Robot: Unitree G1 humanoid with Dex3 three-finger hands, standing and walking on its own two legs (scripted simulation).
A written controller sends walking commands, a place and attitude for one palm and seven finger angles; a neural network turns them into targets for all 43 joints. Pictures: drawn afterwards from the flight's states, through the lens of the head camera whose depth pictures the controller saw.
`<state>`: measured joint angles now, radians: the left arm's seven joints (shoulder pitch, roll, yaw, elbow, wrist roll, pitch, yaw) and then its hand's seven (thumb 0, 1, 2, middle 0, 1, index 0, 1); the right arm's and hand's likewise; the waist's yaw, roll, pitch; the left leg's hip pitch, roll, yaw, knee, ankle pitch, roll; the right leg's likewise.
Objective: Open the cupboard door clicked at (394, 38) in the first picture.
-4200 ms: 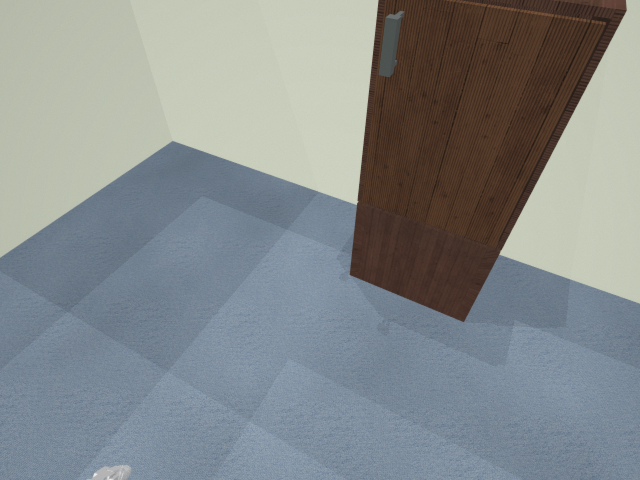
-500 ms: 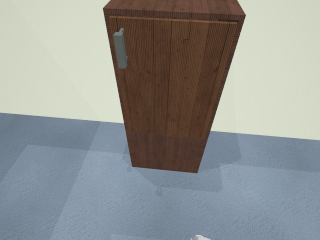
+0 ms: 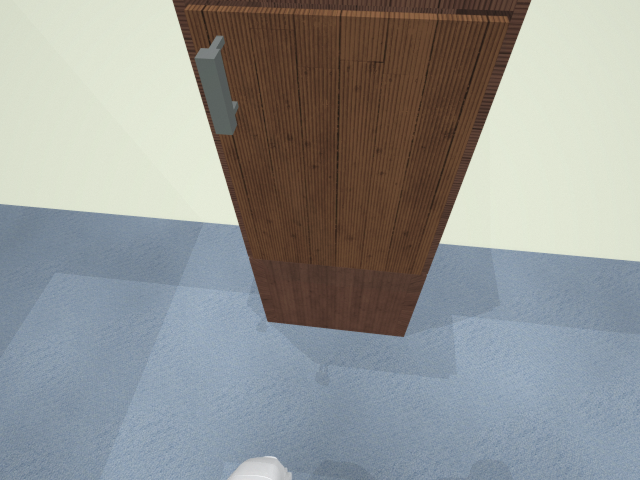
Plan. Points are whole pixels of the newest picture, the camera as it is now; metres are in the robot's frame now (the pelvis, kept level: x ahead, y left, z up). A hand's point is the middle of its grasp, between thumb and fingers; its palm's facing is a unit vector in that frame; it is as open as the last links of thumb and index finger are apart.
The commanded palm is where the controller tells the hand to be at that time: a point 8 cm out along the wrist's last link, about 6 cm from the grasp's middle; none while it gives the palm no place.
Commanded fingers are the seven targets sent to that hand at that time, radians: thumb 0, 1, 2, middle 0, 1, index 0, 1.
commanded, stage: come to a stop and stand still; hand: left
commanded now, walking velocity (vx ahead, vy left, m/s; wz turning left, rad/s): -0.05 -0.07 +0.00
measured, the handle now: (222, 85) +0.60 +0.20 +0.16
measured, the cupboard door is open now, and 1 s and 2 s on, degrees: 0 0 0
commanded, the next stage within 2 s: look again from close up in 1.26 s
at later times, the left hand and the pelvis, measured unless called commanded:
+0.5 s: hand out of the picture -0.03 +0.24 -0.17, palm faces +0.01 -0.98 -0.18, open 7.4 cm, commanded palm none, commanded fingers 0.00 0.90 0.90 -0.20 -0.30 -0.20 -0.30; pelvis -0.04 +0.04 +0.01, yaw -2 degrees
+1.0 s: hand out of the picture -0.06 +0.11 -0.18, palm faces +0.09 -0.99 -0.15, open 7.3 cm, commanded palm none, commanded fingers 0.00 0.90 0.90 -0.20 -0.30 -0.20 -0.30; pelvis -0.03 -0.04 +0.00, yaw +1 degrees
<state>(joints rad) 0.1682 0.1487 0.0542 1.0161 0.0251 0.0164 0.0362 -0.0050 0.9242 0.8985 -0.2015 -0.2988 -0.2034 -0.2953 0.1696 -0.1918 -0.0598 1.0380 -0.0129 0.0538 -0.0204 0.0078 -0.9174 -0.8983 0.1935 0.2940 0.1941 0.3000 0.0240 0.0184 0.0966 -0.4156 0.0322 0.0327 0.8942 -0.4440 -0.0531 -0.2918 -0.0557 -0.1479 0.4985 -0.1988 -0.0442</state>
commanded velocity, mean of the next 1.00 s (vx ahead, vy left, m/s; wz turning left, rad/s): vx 0.03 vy -0.07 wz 0.00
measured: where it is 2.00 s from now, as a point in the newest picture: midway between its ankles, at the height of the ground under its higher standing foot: outside the picture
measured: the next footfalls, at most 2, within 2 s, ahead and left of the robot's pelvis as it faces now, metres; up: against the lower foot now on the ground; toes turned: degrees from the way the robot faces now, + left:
left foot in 0.12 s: +0.04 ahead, +0.15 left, +0.00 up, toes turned +5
right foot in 0.64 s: -0.04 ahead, -0.11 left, +0.00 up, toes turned -4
